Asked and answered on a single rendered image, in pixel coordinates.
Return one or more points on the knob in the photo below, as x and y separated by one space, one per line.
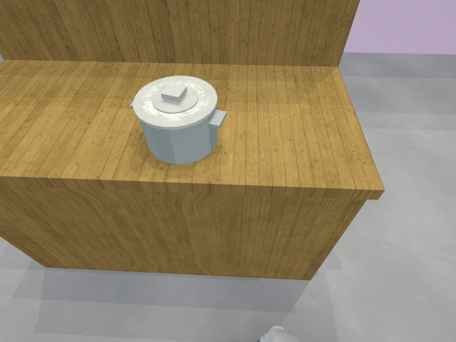
174 92

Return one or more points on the right robot shin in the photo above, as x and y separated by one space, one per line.
276 328

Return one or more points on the table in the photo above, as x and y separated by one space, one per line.
79 187

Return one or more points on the lid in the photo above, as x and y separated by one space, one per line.
197 105

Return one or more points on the pot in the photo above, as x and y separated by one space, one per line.
187 145

